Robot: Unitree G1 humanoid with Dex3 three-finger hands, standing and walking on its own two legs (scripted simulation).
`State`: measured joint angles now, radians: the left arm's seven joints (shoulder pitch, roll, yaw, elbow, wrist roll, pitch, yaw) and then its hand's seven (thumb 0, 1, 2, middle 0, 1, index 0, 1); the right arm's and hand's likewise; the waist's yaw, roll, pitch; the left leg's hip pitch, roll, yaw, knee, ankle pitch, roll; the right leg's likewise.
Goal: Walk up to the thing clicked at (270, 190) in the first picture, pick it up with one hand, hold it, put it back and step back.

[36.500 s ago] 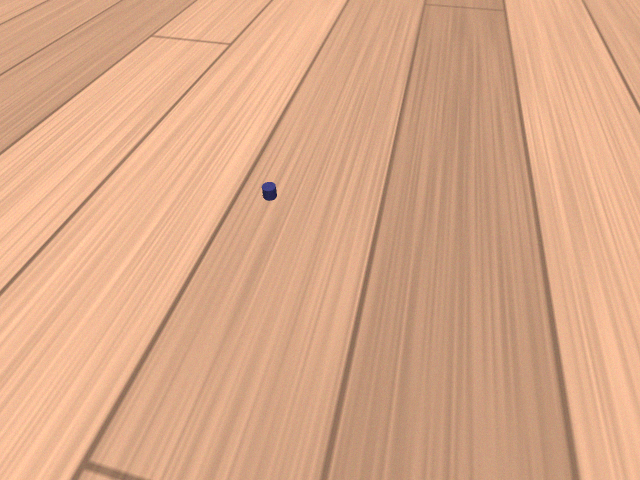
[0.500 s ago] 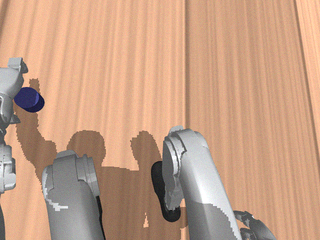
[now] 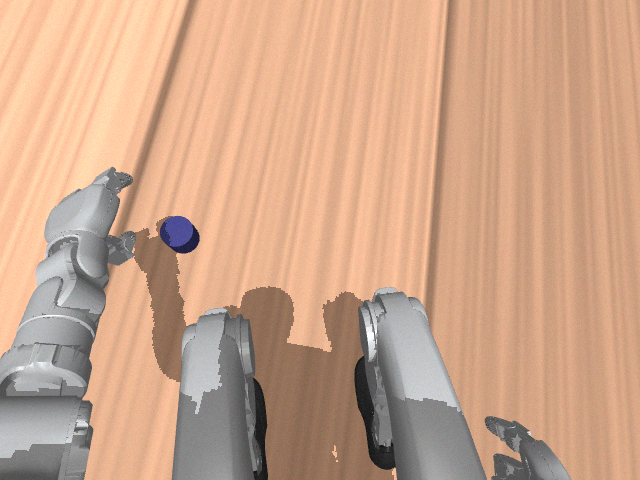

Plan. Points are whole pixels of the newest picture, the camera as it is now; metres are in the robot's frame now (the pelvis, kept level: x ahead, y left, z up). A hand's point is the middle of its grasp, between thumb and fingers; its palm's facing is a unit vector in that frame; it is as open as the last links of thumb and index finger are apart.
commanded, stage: home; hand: left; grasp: from above
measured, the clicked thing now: (180, 235) +0.50 +0.25 -0.39
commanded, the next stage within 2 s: none
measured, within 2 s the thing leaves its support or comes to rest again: neither
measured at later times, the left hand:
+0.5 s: hand (59, 375) +0.26 +0.20 +0.09, palm faces +0.00 -0.94 -0.35, open 7.4 cm
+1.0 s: hand out of the picture +0.21 +0.20 +0.25, palm faces +0.16 -0.96 -0.21, open 7.4 cm
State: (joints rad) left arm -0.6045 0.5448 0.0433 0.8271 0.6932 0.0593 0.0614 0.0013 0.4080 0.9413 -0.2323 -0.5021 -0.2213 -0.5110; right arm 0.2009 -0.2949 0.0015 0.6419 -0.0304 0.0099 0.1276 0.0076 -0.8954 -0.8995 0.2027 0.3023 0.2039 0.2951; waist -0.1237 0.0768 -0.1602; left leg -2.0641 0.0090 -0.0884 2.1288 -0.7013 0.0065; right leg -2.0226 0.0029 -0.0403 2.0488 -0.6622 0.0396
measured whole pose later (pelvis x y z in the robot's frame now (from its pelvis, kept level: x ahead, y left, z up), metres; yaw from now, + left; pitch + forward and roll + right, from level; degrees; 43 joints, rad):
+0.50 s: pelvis +0.01 -0.01 +0.18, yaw +4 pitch +23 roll -4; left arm 0.06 0.30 0.01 0.23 0.07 0.32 0.08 0.01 0.90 0.90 -0.21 -0.31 -0.21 -0.31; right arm 0.12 -0.21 0.04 0.55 0.04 -0.10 -0.07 0.01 -0.90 -0.90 0.20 0.30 0.21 0.30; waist -0.06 0.03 -0.20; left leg -1.35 0.01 -0.08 1.53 -0.58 -0.01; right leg -1.31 -0.01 -0.06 1.47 -0.55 0.01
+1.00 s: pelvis +0.07 +0.00 +0.29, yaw +6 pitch +11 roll -3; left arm 0.52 0.22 0.03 -0.14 -0.07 0.45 0.04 0.01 0.91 0.90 -0.20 -0.31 -0.20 -0.30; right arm 0.31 -0.22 0.03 0.53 0.02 -0.21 -0.20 0.02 -0.90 -0.90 0.20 0.30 0.20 0.30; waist -0.05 0.06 -0.19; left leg -0.71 0.02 -0.06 1.01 -0.49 -0.01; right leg -0.67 0.00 -0.05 0.94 -0.45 0.02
